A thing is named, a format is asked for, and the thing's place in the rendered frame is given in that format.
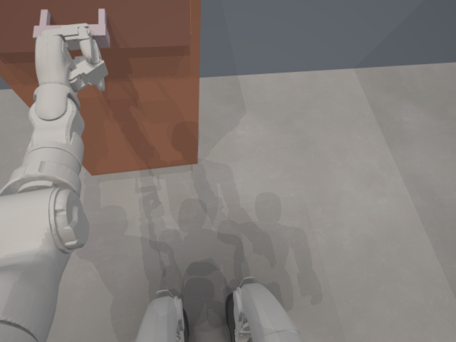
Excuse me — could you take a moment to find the robot thigh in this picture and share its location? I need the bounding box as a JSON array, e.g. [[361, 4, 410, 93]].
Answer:
[[233, 283, 304, 342], [136, 296, 185, 342]]

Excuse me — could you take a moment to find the robot left forearm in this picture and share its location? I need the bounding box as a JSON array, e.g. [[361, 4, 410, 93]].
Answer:
[[0, 83, 85, 199]]

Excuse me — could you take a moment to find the handle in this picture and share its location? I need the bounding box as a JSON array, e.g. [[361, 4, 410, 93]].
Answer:
[[33, 9, 110, 48]]

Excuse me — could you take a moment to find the left robot upper arm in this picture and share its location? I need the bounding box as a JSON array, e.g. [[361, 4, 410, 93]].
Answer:
[[0, 187, 89, 342]]

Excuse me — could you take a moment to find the right robot thigh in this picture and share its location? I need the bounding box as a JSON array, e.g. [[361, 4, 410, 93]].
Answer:
[[233, 283, 304, 342]]

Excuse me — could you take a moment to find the cabinet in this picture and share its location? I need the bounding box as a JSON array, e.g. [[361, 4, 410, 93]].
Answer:
[[0, 0, 201, 176]]

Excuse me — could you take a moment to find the drawer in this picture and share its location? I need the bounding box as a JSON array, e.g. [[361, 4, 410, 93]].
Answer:
[[0, 0, 191, 53]]

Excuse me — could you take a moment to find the robot left hand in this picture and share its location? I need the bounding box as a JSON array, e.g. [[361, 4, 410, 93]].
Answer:
[[35, 23, 108, 96]]

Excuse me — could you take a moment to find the left robot thigh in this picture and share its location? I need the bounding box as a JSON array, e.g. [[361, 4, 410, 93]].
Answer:
[[136, 296, 185, 342]]

